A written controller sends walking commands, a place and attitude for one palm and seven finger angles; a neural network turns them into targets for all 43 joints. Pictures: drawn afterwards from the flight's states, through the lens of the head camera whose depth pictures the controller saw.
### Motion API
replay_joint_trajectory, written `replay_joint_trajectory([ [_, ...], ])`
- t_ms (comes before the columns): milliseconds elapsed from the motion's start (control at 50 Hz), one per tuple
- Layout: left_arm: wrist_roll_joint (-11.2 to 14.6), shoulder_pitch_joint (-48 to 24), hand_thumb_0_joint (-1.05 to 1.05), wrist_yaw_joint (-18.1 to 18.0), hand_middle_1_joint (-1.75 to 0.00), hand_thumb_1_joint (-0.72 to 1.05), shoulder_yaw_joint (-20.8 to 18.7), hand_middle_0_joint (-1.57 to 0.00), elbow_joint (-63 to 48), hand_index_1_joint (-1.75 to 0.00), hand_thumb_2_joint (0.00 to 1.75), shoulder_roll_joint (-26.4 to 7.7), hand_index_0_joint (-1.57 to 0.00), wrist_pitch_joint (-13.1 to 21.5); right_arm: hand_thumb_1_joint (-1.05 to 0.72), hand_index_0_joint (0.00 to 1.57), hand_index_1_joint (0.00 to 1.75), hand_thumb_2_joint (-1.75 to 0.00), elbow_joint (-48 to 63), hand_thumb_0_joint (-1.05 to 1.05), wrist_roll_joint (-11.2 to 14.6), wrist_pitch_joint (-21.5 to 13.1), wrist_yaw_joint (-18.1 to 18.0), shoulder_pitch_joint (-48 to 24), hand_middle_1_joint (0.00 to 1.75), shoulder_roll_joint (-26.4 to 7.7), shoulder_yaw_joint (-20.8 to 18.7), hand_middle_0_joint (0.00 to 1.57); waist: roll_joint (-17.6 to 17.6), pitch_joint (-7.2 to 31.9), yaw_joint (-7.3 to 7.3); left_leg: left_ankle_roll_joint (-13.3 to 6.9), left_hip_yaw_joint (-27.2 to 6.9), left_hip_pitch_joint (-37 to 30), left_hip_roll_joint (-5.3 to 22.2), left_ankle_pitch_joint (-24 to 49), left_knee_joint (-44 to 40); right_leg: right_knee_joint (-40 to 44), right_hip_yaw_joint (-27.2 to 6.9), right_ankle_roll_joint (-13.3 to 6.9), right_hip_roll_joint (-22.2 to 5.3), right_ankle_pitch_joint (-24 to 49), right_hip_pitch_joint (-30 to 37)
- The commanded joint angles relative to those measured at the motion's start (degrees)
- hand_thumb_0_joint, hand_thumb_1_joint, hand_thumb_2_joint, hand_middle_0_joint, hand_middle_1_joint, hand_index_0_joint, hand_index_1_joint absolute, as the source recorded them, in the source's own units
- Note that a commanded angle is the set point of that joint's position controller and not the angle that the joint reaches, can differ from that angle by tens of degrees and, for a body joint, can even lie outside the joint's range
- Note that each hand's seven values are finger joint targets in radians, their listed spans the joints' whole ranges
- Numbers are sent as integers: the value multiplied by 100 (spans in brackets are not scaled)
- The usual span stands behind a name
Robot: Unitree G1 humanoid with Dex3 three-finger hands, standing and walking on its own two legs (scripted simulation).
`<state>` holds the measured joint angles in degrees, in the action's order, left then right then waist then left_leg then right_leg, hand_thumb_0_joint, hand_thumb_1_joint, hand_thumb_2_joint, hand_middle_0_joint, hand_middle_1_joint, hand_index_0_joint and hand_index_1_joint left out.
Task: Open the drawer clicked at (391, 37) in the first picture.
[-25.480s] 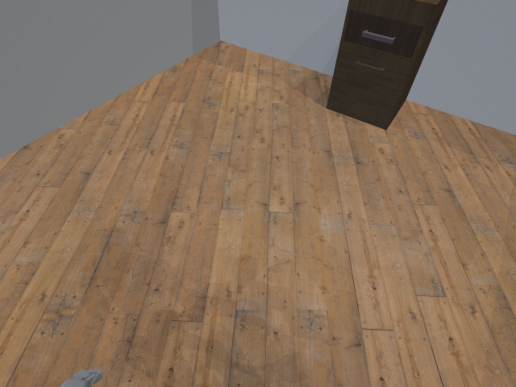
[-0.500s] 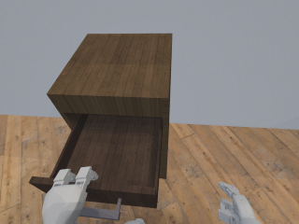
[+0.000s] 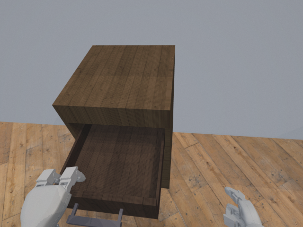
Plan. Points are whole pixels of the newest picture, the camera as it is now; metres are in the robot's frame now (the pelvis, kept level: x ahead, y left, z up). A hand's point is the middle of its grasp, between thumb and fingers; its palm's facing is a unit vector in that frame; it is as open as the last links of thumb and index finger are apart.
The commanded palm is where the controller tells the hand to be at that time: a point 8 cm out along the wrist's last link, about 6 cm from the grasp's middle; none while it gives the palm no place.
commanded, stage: draw the hand back to the body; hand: left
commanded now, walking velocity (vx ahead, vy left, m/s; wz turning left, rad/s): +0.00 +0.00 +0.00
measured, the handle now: (96, 215) +0.18 +0.22 -0.17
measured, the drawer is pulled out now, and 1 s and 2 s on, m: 0.28 0.28 0.28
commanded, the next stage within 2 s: step back with the hand held close in 1.16 s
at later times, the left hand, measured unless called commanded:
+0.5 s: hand (45, 181) +0.17 +0.23 +0.14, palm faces +0.32 -0.87 -0.37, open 12.6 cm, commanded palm +0.12 +0.27 +0.17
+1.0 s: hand (22, 159) +0.18 +0.24 +0.20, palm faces +0.42 -0.81 -0.40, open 8.3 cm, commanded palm +0.13 +0.28 +0.22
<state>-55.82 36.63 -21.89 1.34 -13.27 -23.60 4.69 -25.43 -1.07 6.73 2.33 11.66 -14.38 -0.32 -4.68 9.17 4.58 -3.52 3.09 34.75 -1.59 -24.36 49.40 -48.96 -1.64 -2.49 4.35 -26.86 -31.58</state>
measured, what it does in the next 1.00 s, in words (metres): stands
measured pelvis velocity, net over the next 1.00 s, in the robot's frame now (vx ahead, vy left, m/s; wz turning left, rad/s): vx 0.02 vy -0.01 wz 0.05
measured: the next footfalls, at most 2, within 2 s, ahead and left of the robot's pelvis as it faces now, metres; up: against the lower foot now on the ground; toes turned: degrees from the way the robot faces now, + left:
none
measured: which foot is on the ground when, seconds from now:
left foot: down 0.00-1.00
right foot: down 0.00-1.00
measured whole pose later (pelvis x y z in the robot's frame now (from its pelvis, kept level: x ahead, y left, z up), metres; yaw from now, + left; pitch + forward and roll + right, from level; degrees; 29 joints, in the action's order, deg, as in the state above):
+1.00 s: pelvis +0.02 -0.01 +0.04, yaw +3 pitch -2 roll +0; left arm 5.7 32.3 -6.4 -16.8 -28.0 -20.1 4.3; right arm -33.6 2.0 -4.1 -4.1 10.5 -12.7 1.2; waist -4.2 1.0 2.8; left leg -2.7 0.1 8.5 -2.6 -14.4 25.0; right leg -21.8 -0.2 -2.6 3.4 -16.1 -3.5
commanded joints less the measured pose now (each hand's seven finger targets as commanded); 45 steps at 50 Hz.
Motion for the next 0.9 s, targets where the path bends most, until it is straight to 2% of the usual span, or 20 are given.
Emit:
replay_joint_trajectory([
  [0,105,-16,0,-229,-120,-50,-1081,-30,-1365,-120,30,-1095,-30,107,-90,20,30,-90,963,0,-13,-276,-30,-693,30,-484,-208,20,116,430,-10,66,-463,-1256,98,1585,-602,1000,-463,-169,-185,1759,-95],
  [60,204,-4,0,-139,-120,-50,-1126,-30,-1398,-120,30,-1061,-30,104,-90,20,30,-90,917,0,7,-280,-16,-716,30,-488,-227,20,271,537,-39,58,-449,-1395,119,1709,-674,1048,-435,-122,-201,1864,-3],
  [100,368,153,0,-18,-120,-50,-1030,-30,-1448,-120,30,-948,-30,60,-90,20,30,-90,920,0,65,-284,-40,-777,30,-474,-235,20,206,397,-31,54,-501,-1455,137,1817,-794,1127,-393,-116,-218,1980,147],
  [140,421,127,0,112,-120,-50,-1019,-30,-1492,-120,30,-997,-30,42,-90,20,30,-90,892,0,86,-294,-69,-788,30,-469,-245,20,445,291,-33,18,-477,-1462,154,1715,-867,1234,-379,-62,-228,1951,235],
  [160,4523,299,0,597,-118,-47,-310,-30,-1191,-118,32,1175,-30,-211,-90,20,30,-90,999,0,419,-562,-232,-233,30,-131,-145,20,420,180,-533,-29,-648,-2427,431,1687,-1225,1287,262,30,-309,1664,1002],
  [180,4898,41,0,787,-115,-43,-588,-29,-1808,-115,33,481,-29,-159,-90,20,30,-90,1029,0,439,-827,-373,-334,30,-260,-142,20,432,155,-382,-1,-744,-2540,529,1780,-1393,1399,183,66,-325,1411,957],
  [200,5292,178,0,895,-113,-40,-969,-29,-1851,-113,34,102,-29,-117,-90,20,30,-90,949,0,414,-882,-565,-467,30,-323,-63,20,682,80,-299,1,-743,-2349,480,1761,-1526,1549,244,93,-386,1453,1110],
  [240,5597,-174,0,1046,-109,-32,-961,-29,-2368,-109,37,-31,-29,-6,-90,20,30,-90,898,0,380,-1078,-790,-494,30,-298,28,20,550,-294,-341,31,-655,-2298,420,1809,-1746,1842,234,119,-513,1745,1266],
  [280,5716,-361,0,1115,-104,-26,-1226,-28,-2428,-104,40,-262,-28,57,-90,20,30,-90,742,0,345,-1248,-893,-531,30,-322,83,20,612,-654,-310,52,-660,-2296,395,1596,-1928,2229,212,109,-563,1626,1262],
  [300,5741,-593,0,1140,-102,-22,-1410,-28,-2559,-102,42,-458,-28,105,-90,20,30,-90,684,0,350,-1326,-928,-563,30,-335,106,20,184,-842,-283,83,-669,-2319,354,1511,-2014,2394,192,63,-567,1502,1267],
  [320,5794,-429,0,1172,-100,-18,-1345,-28,-2457,-100,43,-260,-28,119,-90,20,30,-90,605,0,329,-1391,-928,-485,30,-274,142,20,-64,-844,-320,123,-665,-2400,331,1498,-2124,2420,228,54,-541,1495,1345],
  [400,5909,-218,0,1311,-91,-5,-1623,-27,-2289,-91,50,-290,-27,159,-90,20,30,-90,424,0,323,-1507,-872,-570,30,-273,126,20,15,-756,-239,199,-721,-2543,372,1739,-2374,2594,290,23,-476,1665,1734],
  [420,5978,-7,0,1355,-88,-1,-1456,-26,-2225,-88,51,-41,-26,137,-90,20,30,-90,416,0,334,-1496,-856,-578,30,-249,101,20,-31,-803,-296,220,-712,-2607,405,1755,-2450,2571,287,43,-454,1681,1762],
  [440,5988,-106,0,1381,-86,2,-1579,-26,-2385,-86,52,-179,-26,159,-90,20,30,-90,424,0,326,-1508,-829,-583,30,-299,95,20,33,-579,-253,220,-720,-2678,405,1876,-2500,2582,302,49,-457,1796,1916],
  [540,6015,-111,0,1423,-75,20,-1791,-25,-2534,-75,60,-268,-25,168,-90,20,30,-90,298,0,302,-1530,-758,-643,30,-356,22,20,118,-398,-240,230,-647,-2900,418,2420,-2568,2700,272,67,-448,2236,2166],
  [640,6030,-353,0,1406,-64,37,-2073,-24,-2612,-64,68,-447,-24,186,-90,20,30,-90,220,0,298,-1501,-759,-696,30,-388,-16,20,320,-436,-227,210,-594,-3004,400,2586,-2612,2803,228,82,-445,2449,2244],
  [700,6037,-543,0,1398,-57,48,-2278,-23,-2804,-57,72,-613,-23,223,-90,20,30,-90,183,0,299,-1505,-761,-753,30,-394,-25,20,86,-468,-210,208,-552,-3087,373,2624,-2610,2916,154,72,-432,2534,2249],
  [760,6096,-609,0,1398,-50,58,-2299,-22,-2741,-50,76,-528,-22,244,-90,20,30,-90,182,0,311,-1484,-752,-802,30,-370,-28,20,175,-606,-220,208,-561,-3024,386,2448,-2669,2908,163,80,-448,2399,2265],
  [800,6105,-743,0,1404,-46,65,-2545,-22,-2813,-46,80,-743,-22,285,-90,20,30,-90,141,0,298,-1491,-744,-823,30,-393,-31,20,106,-549,-182,202,-533,-3066,343,2447,-2681,3027,135,73,-423,2467,2298],
  [880,6139,-583,0,1460,-37,80,-2415,-21,-2556,-37,86,-495,-21,291,-90,20,30,-90,117,0,299,-1457,-701,-820,30,-385,-48,20,255,-575,-202,191,-502,-3094,365,2522,-2689,2973,176,104,-430,2549,2313],
])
